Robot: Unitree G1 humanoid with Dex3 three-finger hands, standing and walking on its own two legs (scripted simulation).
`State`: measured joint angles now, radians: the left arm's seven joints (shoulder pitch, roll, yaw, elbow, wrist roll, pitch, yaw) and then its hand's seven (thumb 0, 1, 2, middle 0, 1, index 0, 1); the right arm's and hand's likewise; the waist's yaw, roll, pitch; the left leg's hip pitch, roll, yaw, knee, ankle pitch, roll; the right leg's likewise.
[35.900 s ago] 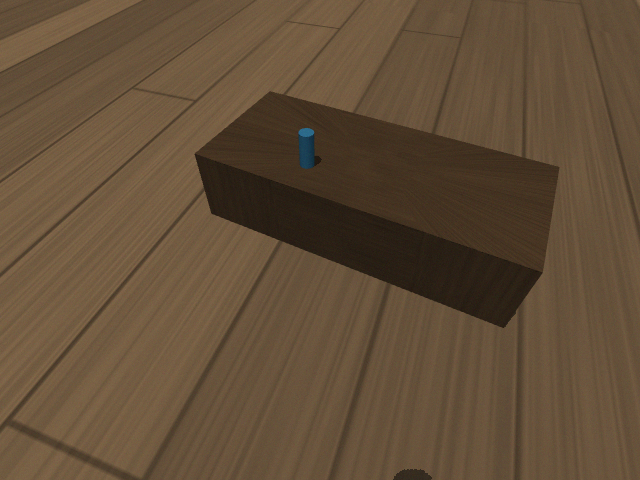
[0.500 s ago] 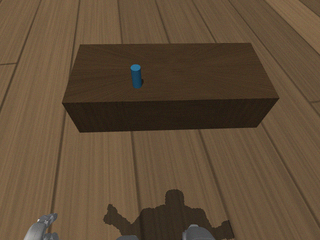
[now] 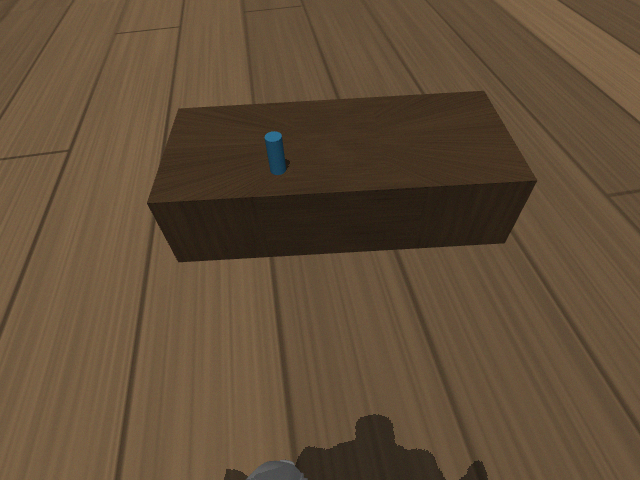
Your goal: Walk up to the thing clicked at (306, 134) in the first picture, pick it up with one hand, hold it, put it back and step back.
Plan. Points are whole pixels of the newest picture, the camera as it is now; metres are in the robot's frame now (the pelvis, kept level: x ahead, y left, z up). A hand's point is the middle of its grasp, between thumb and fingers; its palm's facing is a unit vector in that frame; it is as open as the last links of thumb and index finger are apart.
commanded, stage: step back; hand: left
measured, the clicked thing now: (275, 153) +1.14 +0.23 -0.36
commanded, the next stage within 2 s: stand in 0.98 s
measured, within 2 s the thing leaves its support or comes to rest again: neither
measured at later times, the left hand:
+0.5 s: hand out of the picture +0.06 +0.27 -0.14, palm faces +0.07 -0.93 -0.36, open 7.3 cm
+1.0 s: hand out of the picture +0.11 +0.29 -0.14, palm faces +0.04 -0.93 -0.36, open 7.3 cm
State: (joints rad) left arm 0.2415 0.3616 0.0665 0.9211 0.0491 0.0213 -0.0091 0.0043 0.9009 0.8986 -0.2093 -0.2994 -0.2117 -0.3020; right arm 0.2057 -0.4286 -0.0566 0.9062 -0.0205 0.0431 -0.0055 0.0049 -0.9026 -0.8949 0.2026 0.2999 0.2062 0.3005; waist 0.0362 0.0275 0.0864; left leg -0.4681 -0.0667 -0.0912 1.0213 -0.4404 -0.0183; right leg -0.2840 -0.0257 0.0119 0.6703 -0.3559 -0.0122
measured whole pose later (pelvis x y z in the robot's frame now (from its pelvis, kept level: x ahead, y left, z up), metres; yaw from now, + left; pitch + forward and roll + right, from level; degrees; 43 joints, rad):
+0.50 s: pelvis +0.00 +0.00 +0.01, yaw +3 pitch -2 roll +0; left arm 0.20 0.35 0.05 0.98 0.03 -0.04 -0.01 0.00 0.90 0.90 -0.21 -0.30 -0.21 -0.30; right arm 0.20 -0.38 -0.05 1.00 -0.02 0.00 0.01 0.01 -0.90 -0.89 0.20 0.30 0.21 0.30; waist 0.03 0.02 0.06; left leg -0.35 -0.01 -0.05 0.81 -0.47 0.00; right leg -0.22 -0.02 -0.04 0.57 -0.31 -0.01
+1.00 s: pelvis +0.03 +0.02 +0.02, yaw +2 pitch -2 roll +0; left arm 0.09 0.37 0.02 1.07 0.01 -0.02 0.00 0.00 0.90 0.90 -0.21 -0.30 -0.21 -0.30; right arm 0.02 -0.32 -0.01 1.08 -0.01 -0.01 0.01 0.01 -0.90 -0.89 0.20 0.30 0.21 0.30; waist 0.02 0.00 0.07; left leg -0.20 0.02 0.04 0.48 -0.24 0.00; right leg -0.14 -0.02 0.02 0.46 -0.28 0.03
